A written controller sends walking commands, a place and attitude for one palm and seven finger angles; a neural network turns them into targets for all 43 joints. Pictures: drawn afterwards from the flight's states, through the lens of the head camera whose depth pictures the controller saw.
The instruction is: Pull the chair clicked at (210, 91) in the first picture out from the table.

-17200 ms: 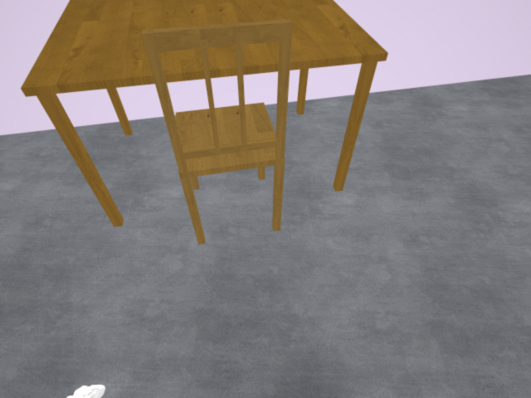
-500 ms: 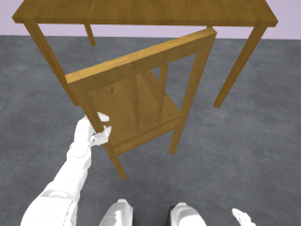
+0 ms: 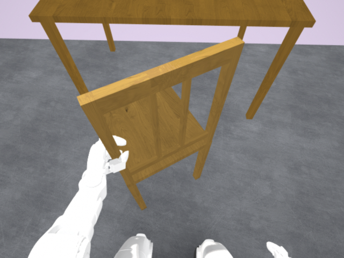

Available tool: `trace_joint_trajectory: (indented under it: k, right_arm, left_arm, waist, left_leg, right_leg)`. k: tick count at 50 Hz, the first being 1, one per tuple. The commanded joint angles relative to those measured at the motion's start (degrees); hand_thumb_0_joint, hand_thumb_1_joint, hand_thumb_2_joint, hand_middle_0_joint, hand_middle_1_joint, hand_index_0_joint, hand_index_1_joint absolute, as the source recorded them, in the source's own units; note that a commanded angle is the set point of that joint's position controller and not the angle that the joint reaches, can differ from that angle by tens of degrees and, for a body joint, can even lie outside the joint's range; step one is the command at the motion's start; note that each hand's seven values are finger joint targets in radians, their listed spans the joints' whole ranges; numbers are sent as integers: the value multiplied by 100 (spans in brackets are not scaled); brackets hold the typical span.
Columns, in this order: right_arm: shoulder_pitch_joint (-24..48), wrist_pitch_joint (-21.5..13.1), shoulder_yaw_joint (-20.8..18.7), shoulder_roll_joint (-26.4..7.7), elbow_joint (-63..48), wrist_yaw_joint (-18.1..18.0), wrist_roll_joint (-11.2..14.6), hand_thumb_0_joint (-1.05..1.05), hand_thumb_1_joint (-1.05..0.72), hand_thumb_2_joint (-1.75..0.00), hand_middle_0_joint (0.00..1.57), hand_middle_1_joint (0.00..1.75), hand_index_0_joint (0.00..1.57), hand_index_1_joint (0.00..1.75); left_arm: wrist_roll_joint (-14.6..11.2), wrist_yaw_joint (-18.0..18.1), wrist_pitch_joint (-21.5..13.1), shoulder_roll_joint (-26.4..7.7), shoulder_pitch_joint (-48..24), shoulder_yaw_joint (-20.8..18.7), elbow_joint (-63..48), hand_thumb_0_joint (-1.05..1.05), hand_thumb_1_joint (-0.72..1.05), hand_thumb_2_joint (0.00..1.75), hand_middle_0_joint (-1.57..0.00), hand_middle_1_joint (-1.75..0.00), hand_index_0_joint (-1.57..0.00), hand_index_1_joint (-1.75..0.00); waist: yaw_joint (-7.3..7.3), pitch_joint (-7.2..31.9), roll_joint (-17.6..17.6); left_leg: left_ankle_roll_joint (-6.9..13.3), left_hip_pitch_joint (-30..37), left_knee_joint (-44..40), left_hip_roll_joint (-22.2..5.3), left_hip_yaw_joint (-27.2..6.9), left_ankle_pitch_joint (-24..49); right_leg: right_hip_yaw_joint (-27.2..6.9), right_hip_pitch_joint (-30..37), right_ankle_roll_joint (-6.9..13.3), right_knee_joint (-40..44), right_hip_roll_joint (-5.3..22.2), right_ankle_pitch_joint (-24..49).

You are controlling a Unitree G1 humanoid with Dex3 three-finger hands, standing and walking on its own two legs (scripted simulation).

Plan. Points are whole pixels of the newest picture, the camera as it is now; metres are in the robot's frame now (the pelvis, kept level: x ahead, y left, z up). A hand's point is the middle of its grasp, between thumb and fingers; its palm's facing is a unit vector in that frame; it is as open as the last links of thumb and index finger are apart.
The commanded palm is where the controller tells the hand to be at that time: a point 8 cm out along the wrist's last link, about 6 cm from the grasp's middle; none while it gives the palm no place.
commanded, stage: step backward, pulling the chair out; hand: left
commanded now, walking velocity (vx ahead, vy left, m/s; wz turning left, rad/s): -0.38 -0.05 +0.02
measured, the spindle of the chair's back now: (156, 130) +0.44 +0.06 -0.05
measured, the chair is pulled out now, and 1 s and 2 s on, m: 0.39 0.58 0.59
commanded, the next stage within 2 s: stop walking, hand still on the chair in 0.54 s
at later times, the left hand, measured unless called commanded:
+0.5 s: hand (114, 189) +0.27 +0.15 -0.06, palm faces +0.04 -0.98 -0.19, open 5.8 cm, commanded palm +0.26 +0.20 -0.05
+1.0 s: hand (104, 244) +0.15 +0.16 -0.06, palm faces +0.04 -0.98 -0.20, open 5.8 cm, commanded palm +0.13 +0.21 -0.04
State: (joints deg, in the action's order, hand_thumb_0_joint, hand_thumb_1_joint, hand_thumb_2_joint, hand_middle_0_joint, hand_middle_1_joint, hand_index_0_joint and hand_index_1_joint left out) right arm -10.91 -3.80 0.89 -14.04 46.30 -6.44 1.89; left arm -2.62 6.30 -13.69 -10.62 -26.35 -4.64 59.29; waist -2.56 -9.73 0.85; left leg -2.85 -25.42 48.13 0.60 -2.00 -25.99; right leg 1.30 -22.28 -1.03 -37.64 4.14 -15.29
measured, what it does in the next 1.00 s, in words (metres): walks backwards: left foot, then right foot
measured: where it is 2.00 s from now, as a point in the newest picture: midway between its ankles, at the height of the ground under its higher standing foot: outside the picture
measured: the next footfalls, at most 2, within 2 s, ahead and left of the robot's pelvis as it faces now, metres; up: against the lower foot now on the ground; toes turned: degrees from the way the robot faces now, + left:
left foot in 0.06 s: -0.03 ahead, +0.15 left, +0.00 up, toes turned +0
right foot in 0.66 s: -0.06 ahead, -0.12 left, +0.00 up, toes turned -3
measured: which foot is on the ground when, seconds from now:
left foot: up 0.00-0.04, down 0.06-1.00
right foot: down 0.00-0.50, up 0.52-0.64, down 0.66-1.00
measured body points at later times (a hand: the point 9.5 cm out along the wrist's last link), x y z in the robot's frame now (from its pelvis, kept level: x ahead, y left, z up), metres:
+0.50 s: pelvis -0.10 +0.02 +0.00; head -0.01 +0.02 +0.44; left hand +0.27 +0.20 -0.04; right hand -0.01 -0.25 -0.13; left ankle -0.07 +0.16 -0.73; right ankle -0.02 -0.13 -0.72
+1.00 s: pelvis -0.15 +0.02 +0.00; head -0.13 +0.01 +0.45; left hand +0.15 +0.21 -0.04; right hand -0.06 -0.25 -0.12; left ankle -0.07 +0.15 -0.72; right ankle -0.11 -0.12 -0.72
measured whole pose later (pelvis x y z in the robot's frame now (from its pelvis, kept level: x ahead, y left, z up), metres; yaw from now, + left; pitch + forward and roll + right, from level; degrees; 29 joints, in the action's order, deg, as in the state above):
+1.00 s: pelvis -0.15 +0.02 +0.00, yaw -1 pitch -4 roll +0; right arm -14.2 -0.6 -0.5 -14.8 42.3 -6.2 1.2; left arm -1.8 6.3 -9.9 -8.5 -12.9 -1.5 50.0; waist -3.2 -6.6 -1.2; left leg -0.7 -19.4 37.0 -1.9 -0.4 -14.2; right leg 2.5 -17.0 -0.7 -38.0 3.0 -17.0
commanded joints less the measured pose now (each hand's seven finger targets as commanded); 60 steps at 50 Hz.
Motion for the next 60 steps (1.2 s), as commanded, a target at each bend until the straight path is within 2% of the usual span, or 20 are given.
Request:
trace_joint_trajectory:
  k: [1, 3, 6, 9, 12, 13, 15, 17, 22, 24, 26, 30, 32, 33, 35, 37, 40, 45, 52, 60]
  right_arm:
    - [-324, -127, -240, -833, -417, -207, 14, 0, -90, -90, 20, 30, 20, 30]
    - [-321, -60, -391, -967, -601, -181, 24, 0, -90, -90, 20, 30, 20, 30]
    - [-195, 50, -353, -793, -745, -25, -138, 0, -90, -90, 20, 30, 20, 30]
    - [-395, 2, -437, -832, -763, 115, -114, 0, -90, -90, 20, 30, 20, 30]
    - [-414, 1, -432, -802, -812, 184, -99, 0, -90, -90, 20, 30, 20, 30]
    - [-339, 17, -417, -781, -848, 164, -85, 0, -90, -90, 20, 30, 20, 30]
    - [-412, 66, -501, -836, -834, -3, 21, 0, -90, -90, 20, 30, 20, 30]
    - [-92, 71, -405, -753, -883, -45, 6, 0, -90, -90, 20, 30, 20, 30]
    - [-231, 201, -281, -768, -853, -158, 0, 0, -90, -90, 20, 30, 20, 30]
    - [-190, 263, -377, -915, -1036, -137, 1, 0, -90, -90, 20, 30, 20, 30]
    - [-40, 298, -299, -822, -1159, -73, -66, 0, -90, -90, 20, 30, 20, 30]
    - [-543, 117, -380, -876, -944, 53, -38, 0, -90, -90, 20, 30, 20, 30]
    - [-573, 41, -352, -896, -877, 93, -55, 0, -90, -90, 20, 30, 20, 30]
    - [-513, 21, -378, -834, -1141, 143, -50, 0, -90, -90, 20, 30, 20, 30]
    - [-399, 44, -396, -810, -1266, 93, 55, 0, -90, -90, 20, 30, 20, 30]
    - [-318, 77, -356, -637, -1291, 42, 89, 0, -90, -90, 20, 30, 20, 30]
    - [-169, 58, -276, -640, -1087, 7, -35, 0, -90, -90, 20, 30, 20, 30]
    - [-40, 67, -258, -581, -1089, -16, -83, 0, -90, -90, 20, 30, 20, 30]
    - [129, 6, -179, -529, -1259, 9, -63, 0, -90, -90, 20, 30, 20, 30]
    - [-50, -187, -235, -553, -1215, 9, -52, 0, -90, -90, 20, 30, 20, 30]
  left_arm:
    - [131, 13, -43, -1342, -1864, -3, -883, 0, 90, 90, -50, -145, -50, -145]
    - [99, -24, -94, -1028, -2124, 161, -1050, 0, 90, 90, -50, -145, -50, -145]
    - [209, -115, -177, -734, -2436, 338, -1366, 0, 90, 90, -50, -145, -50, -145]
    - [242, -85, -275, -782, -2109, 216, -1324, 0, 90, 90, -50, -145, -50, -145]
    - [328, -77, -381, -994, -2006, 80, -1282, 0, 90, 90, -50, -145, -50, -145]
    - [348, -76, -404, -1097, -2091, 62, -1224, 0, 90, 90, -50, -145, -50, -145]
    - [239, 4, -350, -1594, -1946, -254, -1030, 0, 90, 90, -50, -145, -50, -145]
    - [243, -3, -222, -1526, -1953, -180, -993, 0, 90, 90, -50, -145, -50, -145]
    - [98, -21, 82, -1159, -1818, 26, -1023, 0, 90, 90, -50, -145, -50, -145]
    - [52, -63, 41, -847, -1851, 197, -1109, 0, 90, 90, -50, -145, -50, -145]
    - [106, -104, 7, -669, -2074, 322, -1258, 0, 90, 90, -50, -145, -50, -145]
    - [76, -134, -25, -758, -1988, 226, -1071, 0, 90, 90, -50, -145, -50, -145]
    - [148, -170, -118, -741, -2090, 313, -1051, 0, 90, 90, -50, -145, -50, -145]
    - [187, -195, -184, -875, -1792, 264, -2062, 0, 90, 90, -50, -145, -50, -145]
    - [179, -133, 36, -1183, -1201, -36, -1787, 0, 90, 90, -50, -145, -50, -145]
    - [103, -69, 170, -1110, -1173, 49, -1813, 0, 90, 90, -50, -145, -50, -145]
    - [142, 8, 220, -1210, -848, -83, -1816, 0, 90, 90, -50, -145, -50, -145]
    - [150, -19, 91, -927, -684, 70, -2009, 0, 90, 90, -50, -145, -50, -145]
    - [146, -62, -26, -552, 27, 293, -2473, 0, 90, 90, -50, -145, -50, -145]
    - [239, 3, 82, -718, 672, 248, -2688, 0, 90, 90, -50, -145, -50, -145]
  waist:
    - [105, 2542, 742]
    - [201, 2641, 13]
    - [120, 2730, -1654]
    - [110, 2650, -1448]
    - [80, 2801, -1225]
    - [57, 2735, -905]
    - [13, 3081, 795]
    - [163, 2910, 597]
    - [83, 2824, 781]
    - [188, 2571, -148]
    - [207, 2225, -1731]
    - [172, 2336, -1013]
    - [153, 2321, -1347]
    - [156, 2514, -1473]
    - [138, 2628, -301]
    - [53, 2357, 776]
    - [22, 2099, 203]
    - [2, 1500, 324]
    - [164, 1223, -911]
    - [146, 1652, -508]
  left_leg:
    - [52, 998, -2157, -437, -13, 1710]
    - [412, 1715, -2136, -1346, -450, 4211]
    - [798, 1935, -1998, -1823, -898, 5320]
    - [875, 2464, -1596, -1915, -905, 6191]
    - [583, 2084, -1127, -1627, -603, 5522]
    - [369, 1523, -1007, -1408, -385, 4555]
    - [-39, 856, -233, -609, 88, 1662]
    - [-27, 238, 387, -328, -249, -397]
    - [95, 1271, -1834, -552, 53, 1525]
    - [500, 1256, -2239, -1269, -552, 2026]
    - [958, 530, -2789, -1895, -1305, 1858]
    - [1005, 1897, -1883, -1897, -1091, 3966]
    - [830, 1922, -1599, -1727, -924, 4062]
    - [715, 1808, -1507, -1574, -786, 3695]
    - [367, 1152, -1366, -1071, -259, 1848]
    - [168, 1061, -838, -479, 170, 387]
    - [248, 1583, -936, -340, 114, 491]
    - [382, 1549, -1172, -325, -9, 209]
    - [770, 475, -3414, -1145, -1290, -1128]
    - [453, 1415, -2664, -808, -260, 723]
  right_leg:
    - [-878, 1642, 451, 301, 1289, 4126]
    - [-455, 998, 64, 106, 524, 2916]
    - [-117, 351, 32, -671, 65, -258]
    - [-87, 211, 117, -93, -99, -413]
    - [-249, 1044, 190, 761, 89, 1467]
    - [-429, 1376, 265, 830, 382, 2653]
    - [-1259, 1858, 739, 930, 1319, 4316]
    - [-1496, 1767, 1029, 1082, 1956, 4301]
    - [-612, 1461, 390, 642, 1185, 2851]
    - [-238, 900, 47, 480, 384, 746]
    - [100, 750, 0, -878, -126, -772]
    - [12, 349, 27, 105, -247, -778]
    - [-88, 689, 55, 1022, -182, -24]
    - [-141, 1090, 103, 1224, -87, 487]
    - [-521, 1535, 257, 1186, 264, 648]
    - [-1202, 830, 645, 1669, 1027, -515]
    - [-926, 153, 609, 1718, 925, -1331]
    - [-731, -327, 443, 1764, 656, -2350]
    - [-153, 824, 139, 527, -263, -1011]
    - [-470, 987, 205, 1538, -24, -31]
